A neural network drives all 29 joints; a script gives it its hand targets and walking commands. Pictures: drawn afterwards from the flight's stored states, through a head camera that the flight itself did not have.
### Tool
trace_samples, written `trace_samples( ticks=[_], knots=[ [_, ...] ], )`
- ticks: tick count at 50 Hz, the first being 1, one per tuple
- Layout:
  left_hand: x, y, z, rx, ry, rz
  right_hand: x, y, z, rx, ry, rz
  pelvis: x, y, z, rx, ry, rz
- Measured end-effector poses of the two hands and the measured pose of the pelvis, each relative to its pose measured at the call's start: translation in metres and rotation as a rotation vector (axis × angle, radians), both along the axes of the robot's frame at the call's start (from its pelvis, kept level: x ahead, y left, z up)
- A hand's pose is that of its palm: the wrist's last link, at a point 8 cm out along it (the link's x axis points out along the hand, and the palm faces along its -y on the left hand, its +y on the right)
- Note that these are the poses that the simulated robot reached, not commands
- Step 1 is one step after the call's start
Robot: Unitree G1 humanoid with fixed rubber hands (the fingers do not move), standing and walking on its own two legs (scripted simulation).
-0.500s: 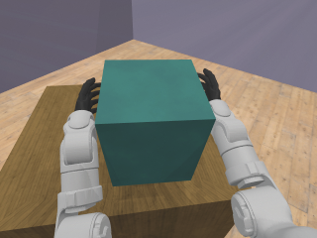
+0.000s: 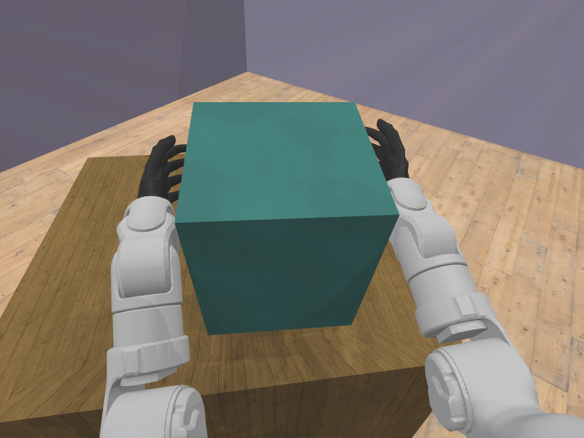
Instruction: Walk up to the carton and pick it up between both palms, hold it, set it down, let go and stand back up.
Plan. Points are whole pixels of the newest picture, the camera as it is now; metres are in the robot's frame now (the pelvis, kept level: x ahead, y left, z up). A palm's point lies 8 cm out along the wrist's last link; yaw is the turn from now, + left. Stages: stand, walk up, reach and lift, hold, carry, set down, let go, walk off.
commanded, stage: hold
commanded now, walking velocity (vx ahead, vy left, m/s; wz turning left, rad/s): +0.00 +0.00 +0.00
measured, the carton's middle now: (279, 222) +0.35 +0.01 +0.15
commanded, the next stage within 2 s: none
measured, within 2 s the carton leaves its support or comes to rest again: neither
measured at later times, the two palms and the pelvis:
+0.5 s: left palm (158, 207) +0.35 +0.16 +0.19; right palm (388, 186) +0.36 -0.14 +0.20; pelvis +0.00 +0.00 +0.00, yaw +0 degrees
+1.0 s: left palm (160, 202) +0.35 +0.16 +0.20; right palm (391, 182) +0.37 -0.14 +0.20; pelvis +0.01 +0.00 +0.00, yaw +0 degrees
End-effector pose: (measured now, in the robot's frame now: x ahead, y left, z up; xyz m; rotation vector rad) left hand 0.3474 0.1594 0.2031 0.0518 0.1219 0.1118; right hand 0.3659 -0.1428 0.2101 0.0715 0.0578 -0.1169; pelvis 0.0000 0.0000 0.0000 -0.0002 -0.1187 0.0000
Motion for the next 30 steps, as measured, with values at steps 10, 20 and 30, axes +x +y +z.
trace_samples(
  ticks=[10, 20, 30],
  knots=[
    [0.003, 0.001, -0.009, -0.004, 0.029, -0.014, 0.001, 0.001, -0.005, -0.015, 0.029, -0.005, 0.004, 0.001, 0.0, 0.002, -0.009, 0.003],
    [-0.002, 0.002, -0.008, 0.001, 0.015, -0.005, -0.002, 0.002, -0.006, -0.004, 0.014, 0.0, 0.003, 0.002, 0.0, 0.001, -0.017, 0.001],
    [0.0, -0.002, -0.008, 0.002, 0.021, -0.006, -0.001, -0.002, -0.008, 0.0, 0.02, -0.004, 0.0, -0.001, 0.0, -0.001, 0.0, 0.006]
  ],
)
